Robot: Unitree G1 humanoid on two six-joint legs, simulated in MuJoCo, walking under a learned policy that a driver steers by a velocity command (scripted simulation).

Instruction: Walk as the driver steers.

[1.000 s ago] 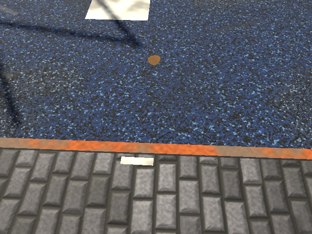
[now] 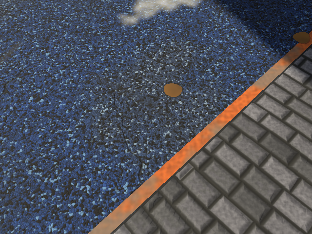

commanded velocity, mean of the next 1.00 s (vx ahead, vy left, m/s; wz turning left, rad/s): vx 0.06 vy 0.00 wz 0.52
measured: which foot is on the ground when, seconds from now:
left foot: down 0.00-0.22, up 0.24-0.58, down 0.60-1.00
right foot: up 0.00-0.20, down 0.22-0.60, up 0.62-1.00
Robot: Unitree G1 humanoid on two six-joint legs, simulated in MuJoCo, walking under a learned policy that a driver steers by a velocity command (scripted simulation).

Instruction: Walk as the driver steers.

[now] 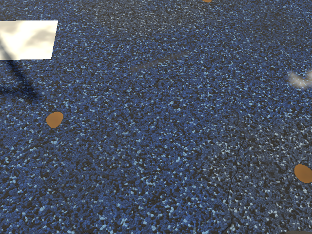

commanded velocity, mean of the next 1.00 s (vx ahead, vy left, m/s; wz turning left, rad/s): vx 0.10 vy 0.00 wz -0.53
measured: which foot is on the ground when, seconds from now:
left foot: down 0.00-0.64, up 0.66-1.00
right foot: up 0.00-0.10, down 0.12-0.30, up 0.32-0.62, down 0.64-1.00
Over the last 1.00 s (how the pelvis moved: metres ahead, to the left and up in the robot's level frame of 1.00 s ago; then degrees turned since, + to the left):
0.10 0.04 0.01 37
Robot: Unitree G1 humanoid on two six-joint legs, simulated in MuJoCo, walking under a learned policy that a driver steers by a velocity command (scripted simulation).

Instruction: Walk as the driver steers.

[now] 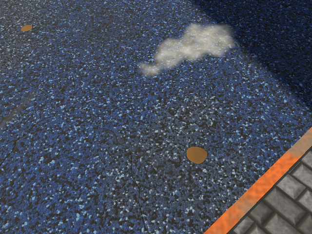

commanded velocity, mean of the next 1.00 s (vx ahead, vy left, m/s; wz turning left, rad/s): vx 0.10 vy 0.00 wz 0.59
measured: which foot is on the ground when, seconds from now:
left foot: up 0.00-0.04, down 0.06-0.36, up 0.38-0.74, down 0.76-1.00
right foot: down 0.00-0.10, up 0.12-0.34, down 0.36-0.76, up 0.78-1.00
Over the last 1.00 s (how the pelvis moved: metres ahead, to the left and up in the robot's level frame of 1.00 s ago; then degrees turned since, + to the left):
0.15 -0.13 0.00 -35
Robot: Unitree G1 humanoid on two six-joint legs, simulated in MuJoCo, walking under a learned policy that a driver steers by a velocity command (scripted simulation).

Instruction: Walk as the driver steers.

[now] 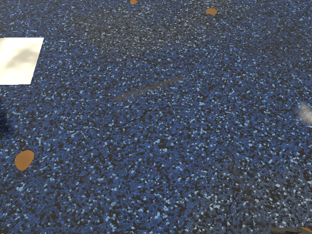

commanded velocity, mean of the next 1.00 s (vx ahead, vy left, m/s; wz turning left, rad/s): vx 0.71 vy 0.00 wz -0.40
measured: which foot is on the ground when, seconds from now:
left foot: down 0.00-0.20, up 0.22-0.64, down 0.66-1.00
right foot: up 0.00-0.20, down 0.22-0.68, up 0.70-1.00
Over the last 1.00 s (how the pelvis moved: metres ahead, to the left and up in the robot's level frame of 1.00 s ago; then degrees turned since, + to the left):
0.15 0.06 0.00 38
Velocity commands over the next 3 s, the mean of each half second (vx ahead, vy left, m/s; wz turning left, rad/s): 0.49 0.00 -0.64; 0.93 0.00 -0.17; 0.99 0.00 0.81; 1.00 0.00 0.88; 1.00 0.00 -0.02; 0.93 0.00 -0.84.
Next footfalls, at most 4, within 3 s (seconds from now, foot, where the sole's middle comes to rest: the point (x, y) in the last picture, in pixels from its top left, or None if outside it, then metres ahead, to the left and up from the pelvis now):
0.22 right None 0.02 -0.13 -0.77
0.66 left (195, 222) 0.48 -0.14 -0.77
1.06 right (279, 175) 0.70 -0.53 -0.77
1.50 left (243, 100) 1.15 -0.45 -0.77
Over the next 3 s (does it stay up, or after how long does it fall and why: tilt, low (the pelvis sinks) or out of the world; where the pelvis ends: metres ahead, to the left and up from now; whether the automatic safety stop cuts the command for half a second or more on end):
stays up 2.28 -0.11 -0.01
